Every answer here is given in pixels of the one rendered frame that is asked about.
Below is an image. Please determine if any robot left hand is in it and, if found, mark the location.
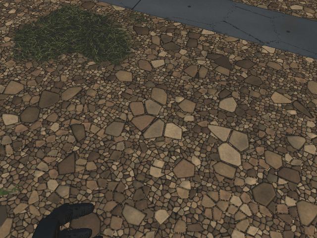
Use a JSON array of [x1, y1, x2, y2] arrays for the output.
[[32, 202, 103, 238]]

